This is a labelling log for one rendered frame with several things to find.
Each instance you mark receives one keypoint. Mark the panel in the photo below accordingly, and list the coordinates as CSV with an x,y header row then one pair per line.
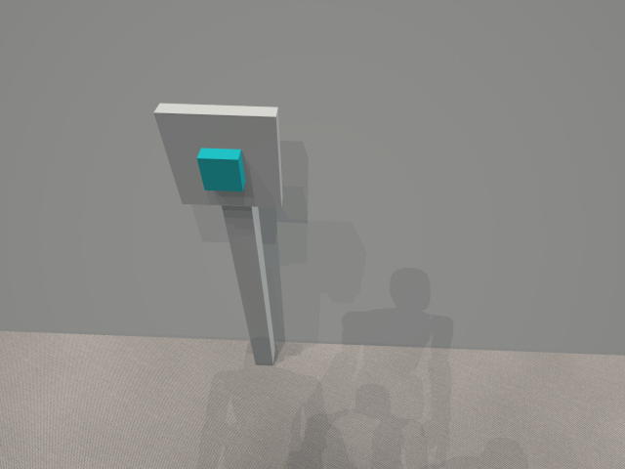
x,y
185,130

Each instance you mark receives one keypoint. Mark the button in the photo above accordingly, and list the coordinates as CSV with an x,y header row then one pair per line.
x,y
221,169

